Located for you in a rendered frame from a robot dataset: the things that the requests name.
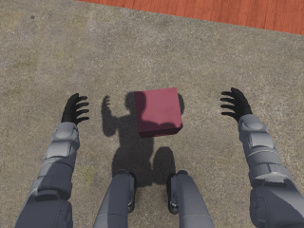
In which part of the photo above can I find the right robot hand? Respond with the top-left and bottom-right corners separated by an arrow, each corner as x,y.
220,87 -> 253,123

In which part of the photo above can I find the left robot hand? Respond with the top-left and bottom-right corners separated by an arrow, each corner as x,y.
61,93 -> 89,125

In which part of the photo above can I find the left robot forearm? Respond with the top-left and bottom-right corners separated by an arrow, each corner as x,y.
13,122 -> 81,228

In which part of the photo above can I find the robot shin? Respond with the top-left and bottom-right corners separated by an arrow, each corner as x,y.
113,169 -> 133,204
171,169 -> 193,206

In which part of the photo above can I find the right robot forearm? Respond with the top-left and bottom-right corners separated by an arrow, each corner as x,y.
237,114 -> 304,199

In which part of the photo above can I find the left robot shin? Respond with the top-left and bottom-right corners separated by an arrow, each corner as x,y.
113,169 -> 133,204

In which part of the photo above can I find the robot left upper arm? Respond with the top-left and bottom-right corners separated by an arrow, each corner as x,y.
15,199 -> 73,228

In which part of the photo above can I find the robot right upper arm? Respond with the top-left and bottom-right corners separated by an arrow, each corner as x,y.
249,186 -> 304,228

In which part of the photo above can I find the right robot shin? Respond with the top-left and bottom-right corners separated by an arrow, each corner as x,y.
171,169 -> 193,206

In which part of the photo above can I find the carton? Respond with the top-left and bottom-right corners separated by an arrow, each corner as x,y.
134,87 -> 183,139

